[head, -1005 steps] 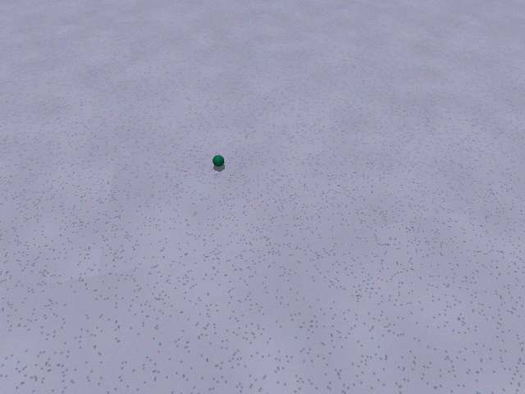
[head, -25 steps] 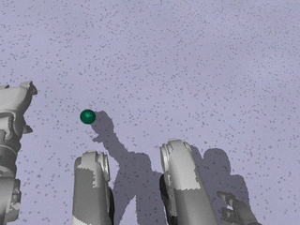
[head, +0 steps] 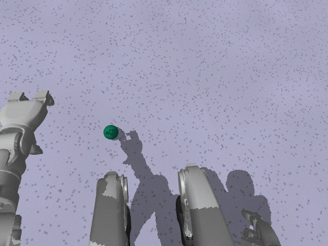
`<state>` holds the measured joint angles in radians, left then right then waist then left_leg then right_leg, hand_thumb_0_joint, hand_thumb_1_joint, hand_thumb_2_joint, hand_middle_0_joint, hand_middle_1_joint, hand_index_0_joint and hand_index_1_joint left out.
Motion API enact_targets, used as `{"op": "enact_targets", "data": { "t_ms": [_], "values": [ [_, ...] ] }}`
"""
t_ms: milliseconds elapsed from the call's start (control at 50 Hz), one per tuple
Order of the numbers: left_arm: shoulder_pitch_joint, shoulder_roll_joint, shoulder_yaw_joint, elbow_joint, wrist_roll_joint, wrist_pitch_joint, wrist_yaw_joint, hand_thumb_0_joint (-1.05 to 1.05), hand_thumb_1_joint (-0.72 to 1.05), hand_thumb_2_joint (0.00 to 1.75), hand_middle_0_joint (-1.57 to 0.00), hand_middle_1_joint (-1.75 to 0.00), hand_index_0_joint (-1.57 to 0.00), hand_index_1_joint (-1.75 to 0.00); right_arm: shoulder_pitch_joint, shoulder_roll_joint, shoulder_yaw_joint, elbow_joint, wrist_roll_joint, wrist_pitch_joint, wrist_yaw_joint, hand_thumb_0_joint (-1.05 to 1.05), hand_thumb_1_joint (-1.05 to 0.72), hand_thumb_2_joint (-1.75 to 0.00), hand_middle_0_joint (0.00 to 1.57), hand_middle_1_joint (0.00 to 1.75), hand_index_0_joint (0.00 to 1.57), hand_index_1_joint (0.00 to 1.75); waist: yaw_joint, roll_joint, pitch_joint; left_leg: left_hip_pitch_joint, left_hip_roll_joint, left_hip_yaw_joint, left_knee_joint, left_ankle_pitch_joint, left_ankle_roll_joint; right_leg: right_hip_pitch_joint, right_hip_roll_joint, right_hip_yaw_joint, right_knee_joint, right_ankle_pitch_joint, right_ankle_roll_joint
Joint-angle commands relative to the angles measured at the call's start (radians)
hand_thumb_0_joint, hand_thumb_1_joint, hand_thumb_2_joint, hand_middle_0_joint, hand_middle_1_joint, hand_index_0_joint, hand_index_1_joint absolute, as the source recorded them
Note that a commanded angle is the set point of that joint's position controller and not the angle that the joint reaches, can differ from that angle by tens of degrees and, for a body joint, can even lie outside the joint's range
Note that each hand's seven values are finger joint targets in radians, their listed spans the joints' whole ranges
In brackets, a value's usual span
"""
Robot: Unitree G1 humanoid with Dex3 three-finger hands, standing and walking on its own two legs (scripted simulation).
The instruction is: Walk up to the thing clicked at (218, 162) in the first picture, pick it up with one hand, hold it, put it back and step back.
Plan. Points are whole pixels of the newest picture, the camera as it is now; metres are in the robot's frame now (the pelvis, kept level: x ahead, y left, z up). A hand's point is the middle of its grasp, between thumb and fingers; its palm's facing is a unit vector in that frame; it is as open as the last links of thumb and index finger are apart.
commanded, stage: go down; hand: left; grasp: from above
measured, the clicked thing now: (111, 132) +0.53 +0.16 -0.46
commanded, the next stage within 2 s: withdraw in 1.82 s
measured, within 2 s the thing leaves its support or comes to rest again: neither
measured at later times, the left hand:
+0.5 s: hand (24, 125) +0.41 +0.30 -0.03, palm faces -0.41 -0.02 -0.91, open 13.6 cm
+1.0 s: hand (19, 122) +0.41 +0.30 -0.02, palm faces -0.41 -0.02 -0.91, open 13.7 cm
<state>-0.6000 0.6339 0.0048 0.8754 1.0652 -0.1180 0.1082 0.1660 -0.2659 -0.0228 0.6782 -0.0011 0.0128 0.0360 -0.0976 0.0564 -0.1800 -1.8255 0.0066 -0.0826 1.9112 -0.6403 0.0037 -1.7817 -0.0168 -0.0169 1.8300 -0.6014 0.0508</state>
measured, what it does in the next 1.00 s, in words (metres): rises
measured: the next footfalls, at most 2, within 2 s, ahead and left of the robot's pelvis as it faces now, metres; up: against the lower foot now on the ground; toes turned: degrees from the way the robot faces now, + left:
none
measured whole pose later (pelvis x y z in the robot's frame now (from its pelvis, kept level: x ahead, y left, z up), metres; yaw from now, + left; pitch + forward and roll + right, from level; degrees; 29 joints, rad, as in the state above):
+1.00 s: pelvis +0.03 +0.01 +0.08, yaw +1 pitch +30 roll -5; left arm -0.53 0.57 0.01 0.94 1.12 -0.14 0.20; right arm 0.21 -0.25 -0.05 0.73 0.00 0.00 0.02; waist -0.09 0.05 -0.20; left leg -1.55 0.02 -0.06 1.65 -0.62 0.01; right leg -1.51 -0.02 -0.01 1.57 -0.58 0.05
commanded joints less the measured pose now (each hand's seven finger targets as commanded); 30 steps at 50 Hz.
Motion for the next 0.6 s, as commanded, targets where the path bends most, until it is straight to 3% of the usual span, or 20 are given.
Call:
{"op": "enact_targets", "data": {
  "t_ms": [0,20,60,100,180,280,400,460,500,580],
  "values": [
    [-0.237,0.235,0.057,-0.139,-0.031,0.0,0.005,0.0,-0.48,0.92,-0.05,-1.1,-0.08,-1.07,0.138,-0.201,-0.075,-0.054,0.005,-0.023,-0.022,0.0,-0.9,-0.9,0.2,0.3,0.2,0.3,-0.02,0.075,-0.5,0.438,-0.013,0.019,-0.329,0.086,0.023,0.307,0.038,-0.063,-0.245,0.099,-0.077],
    [-0.237,0.26,0.079,-0.152,-0.032,-0.009,0.004,0.0,-0.48,0.92,-0.05,-1.1,-0.08,-1.07,0.133,-0.2,-0.073,-0.057,0.006,-0.024,-0.023,0.0,-0.9,-0.9,0.2,0.3,0.2,0.3,-0.013,0.081,-0.505,0.449,-0.011,0.012,-0.341,0.092,0.022,0.316,0.038,-0.066,-0.242,0.104,-0.077],
    [-0.245,0.253,0.073,-0.159,-0.021,-0.03,0.002,0.0,-0.47,0.91,-0.05,-1.11,-0.08,-1.08,0.132,-0.192,-0.07,-0.053,0.003,-0.028,-0.025,0.0,-0.91,-0.9,0.2,0.3,0.2,0.3,-0.017,0.095,-0.52,0.463,-0.013,0.021,-0.338,0.128,0.02,0.323,0.038,-0.06,-0.246,0.132,-0.079],
    [-0.236,0.275,0.094,-0.158,-0.005,-0.056,0.008,0.0,-0.46,0.9,-0.05,-1.12,-0.08,-1.08,0.125,-0.186,-0.068,-0.054,0.002,-0.031,-0.026,0.0,-0.9,-0.9,0.2,0.3,0.2,0.3,-0.007,0.096,-0.522,0.469,-0.015,0.029,-0.345,0.128,0.021,0.342,0.038,-0.056,-0.258,0.129,-0.079],
    [-0.236,0.278,0.127,-0.181,0.014,-0.085,0.051,0.0,-0.44,0.87,-0.04,-1.14,-0.09,-1.09,0.136,-0.183,-0.072,-0.049,-0.002,-0.033,-0.025,0.0,-0.9,-0.9,0.2,0.3,0.2,0.3,0.009,0.132,-0.56,0.528,-0.018,0.031,-0.372,0.17,0.013,0.356,0.034,-0.054,-0.269,0.149,-0.083],
    [-0.223,0.244,0.112,-0.15,0.037,-0.065,0.102,0.0,-0.42,0.86,-0.05,-1.14,-0.1,-1.09,0.145,-0.181,-0.086,-0.038,-0.001,-0.029,-0.023,0.0,-0.9,-0.9,0.2,0.3,0.2,0.3,0.006,0.113,-0.54,0.561,-0.018,0.036,-0.408,0.147,0.011,0.383,0.036,-0.054,-0.323,0.124,-0.082],
    [-0.228,0.222,0.079,-0.123,0.024,-0.033,0.093,0.0,-0.43,0.86,-0.05,-1.14,-0.1,-1.09,0.151,-0.181,-0.095,-0.027,-0.002,-0.028,-0.024,0.0,-0.9,-0.9,0.2,0.3,0.2,0.3,-0.012,0.079,-0.527,0.574,-0.015,0.04,-0.421,0.166,0.017,0.434,0.038,-0.05,-0.368,0.14,-0.079],
    [-0.226,0.235,0.097,-0.129,0.013,-0.033,0.094,0.0,-0.42,0.86,-0.05,-1.14,-0.1,-1.08,0.152,-0.182,-0.095,-0.027,0.0,-0.03,-0.026,0.0,-0.9,-0.9,0.2,0.3,0.2,0.3,0.0,0.062,-0.536,0.585,-0.016,0.035,-0.437,0.155,0.017,0.461,0.038,-0.047,-0.383,0.128,-0.079],
    [-0.231,0.225,0.086,-0.118,0.014,-0.036,0.093,0.0,-0.42,0.85,-0.05,-1.15,-0.1,-1.09,0.145,-0.178,-0.092,-0.029,0.0,-0.03,-0.027,0.0,-0.9,-0.9,0.2,0.3,0.2,0.3,-0.008,0.059,-0.507,0.573,-0.016,0.043,-0.44,0.147,0.019,0.462,0.037,-0.042,-0.396,0.124,-0.079],
    [-0.215,0.234,0.092,-0.099,0.032,-0.042,0.102,0.0,-0.43,0.87,-0.05,-1.14,-0.1,-1.09,0.136,-0.177,-0.09,-0.03,0.001,-0.031,-0.029,0.0,-0.9,-0.9,0.2,0.3,0.2,0.3,0.008,0.077,-0.499,0.604,-0.015,0.041,-0.467,0.141,0.015,0.463,0.037,-0.045,-0.404,0.116,-0.082]
  ]
}}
